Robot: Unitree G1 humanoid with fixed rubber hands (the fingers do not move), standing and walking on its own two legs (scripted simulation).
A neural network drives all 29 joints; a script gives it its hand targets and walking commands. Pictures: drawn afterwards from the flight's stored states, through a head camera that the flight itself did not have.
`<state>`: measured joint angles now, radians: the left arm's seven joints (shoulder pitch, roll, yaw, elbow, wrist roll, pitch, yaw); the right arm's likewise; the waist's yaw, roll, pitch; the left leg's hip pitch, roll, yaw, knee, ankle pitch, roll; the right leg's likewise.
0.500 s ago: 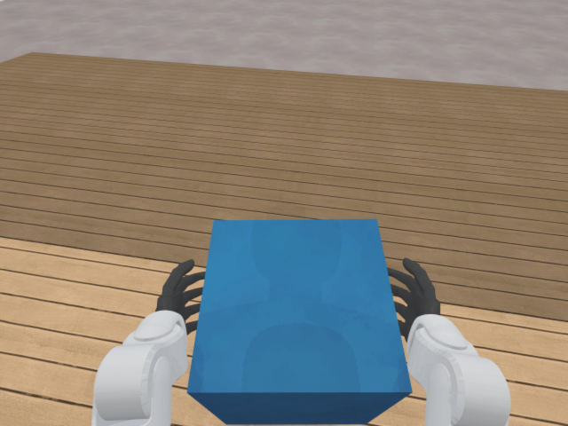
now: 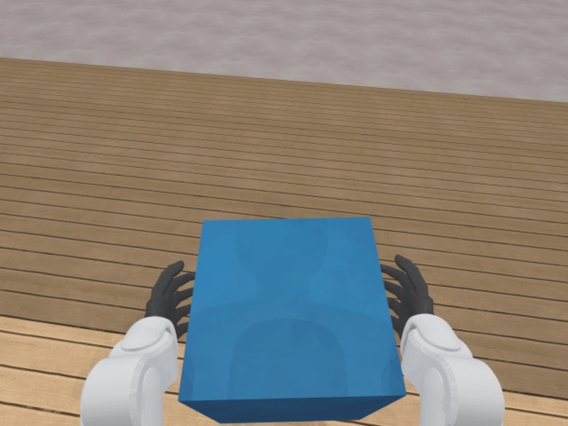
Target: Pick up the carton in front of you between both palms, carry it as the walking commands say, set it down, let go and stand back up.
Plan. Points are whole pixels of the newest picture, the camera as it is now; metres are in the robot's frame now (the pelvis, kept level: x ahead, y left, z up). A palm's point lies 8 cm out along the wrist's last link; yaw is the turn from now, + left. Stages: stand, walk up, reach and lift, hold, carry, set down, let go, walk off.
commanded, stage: carry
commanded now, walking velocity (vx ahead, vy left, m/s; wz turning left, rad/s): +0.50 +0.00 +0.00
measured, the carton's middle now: (288, 329) +0.25 +0.00 +0.03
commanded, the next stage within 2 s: none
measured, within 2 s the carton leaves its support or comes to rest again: neither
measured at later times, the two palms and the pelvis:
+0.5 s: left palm (225, 150) +0.57 +0.11 +0.11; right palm (382, 144) +0.59 -0.19 +0.12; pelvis +0.33 -0.05 +0.01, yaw +2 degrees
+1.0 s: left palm (242, 75) +1.00 +0.12 +0.08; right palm (348, 79) +0.97 -0.18 +0.08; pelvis +0.65 +0.00 +0.01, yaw +0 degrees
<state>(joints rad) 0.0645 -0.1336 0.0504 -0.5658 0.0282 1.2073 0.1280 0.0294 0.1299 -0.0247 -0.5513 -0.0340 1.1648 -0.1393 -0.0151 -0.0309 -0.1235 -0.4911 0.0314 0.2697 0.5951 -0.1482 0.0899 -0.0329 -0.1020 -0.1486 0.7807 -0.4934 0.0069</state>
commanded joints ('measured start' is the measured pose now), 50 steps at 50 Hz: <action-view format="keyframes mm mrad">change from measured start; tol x32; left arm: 1 -440 -661 -657 -167 -278 -17 -85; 50 -1084 -787 -425 384 -119 -248 35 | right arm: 1 -308 732 567 -78 261 24 93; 50 -1124 836 503 338 314 -193 61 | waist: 1 -15 167 -237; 14 -5 229 -42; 20 54 -319 -169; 35 46 -146 -115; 40 -55 383 -321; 50 -59 136 -328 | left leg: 1 690 381 -637 -328 108 187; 15 394 228 -143 -369 -71 -7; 22 -219 40 -248 698 -318 -65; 38 338 -58 -51 -72 -51 -30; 41 706 342 -846 -254 -61 144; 50 682 228 -416 -161 508 107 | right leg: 1 -685 31 154 590 56 -55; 18 -58 82 -98 -306 269 -51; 21 175 -327 678 -555 301 -266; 35 -14 -124 48 -452 467 -172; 42 -744 106 134 540 -36 -63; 50 -714 65 110 198 179 -47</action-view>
